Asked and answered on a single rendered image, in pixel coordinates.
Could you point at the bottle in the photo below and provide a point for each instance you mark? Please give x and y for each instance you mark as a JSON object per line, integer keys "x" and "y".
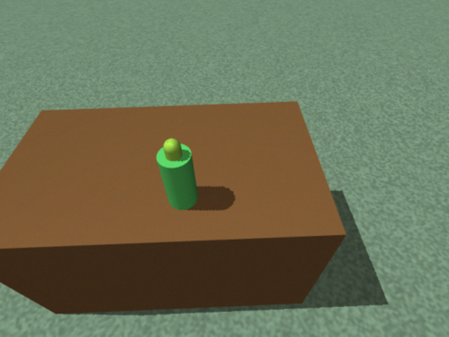
{"x": 177, "y": 172}

